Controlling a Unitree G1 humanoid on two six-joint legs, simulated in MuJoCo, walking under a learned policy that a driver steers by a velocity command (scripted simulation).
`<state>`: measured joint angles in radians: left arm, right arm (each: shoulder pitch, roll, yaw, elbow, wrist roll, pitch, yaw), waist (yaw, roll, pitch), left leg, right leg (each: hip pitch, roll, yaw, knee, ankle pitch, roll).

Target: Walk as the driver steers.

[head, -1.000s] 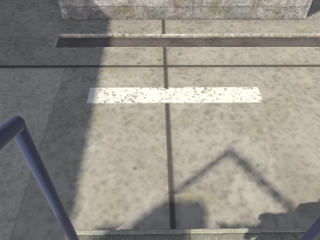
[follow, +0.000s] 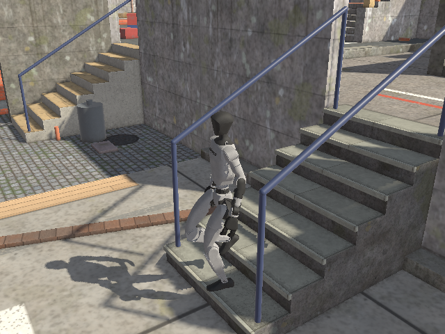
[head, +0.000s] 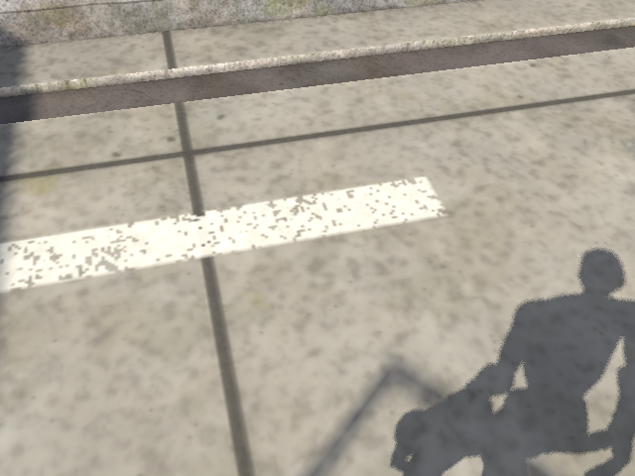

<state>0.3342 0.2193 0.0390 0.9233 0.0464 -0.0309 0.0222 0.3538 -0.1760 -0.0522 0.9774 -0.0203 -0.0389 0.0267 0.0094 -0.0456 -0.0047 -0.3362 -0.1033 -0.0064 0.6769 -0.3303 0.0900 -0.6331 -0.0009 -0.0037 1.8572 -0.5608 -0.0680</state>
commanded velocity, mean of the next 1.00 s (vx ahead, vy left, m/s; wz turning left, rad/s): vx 0.50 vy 0.00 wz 0.46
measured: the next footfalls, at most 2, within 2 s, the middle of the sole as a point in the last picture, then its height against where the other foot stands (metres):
right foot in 0.40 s outside the picture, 0.16 m lower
left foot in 0.88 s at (263, 457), level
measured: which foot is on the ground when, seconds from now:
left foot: down 0.00-0.42, up 0.44-0.86, down 0.88-1.00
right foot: up 0.00-0.38, down 0.40-0.90, up 0.92-1.00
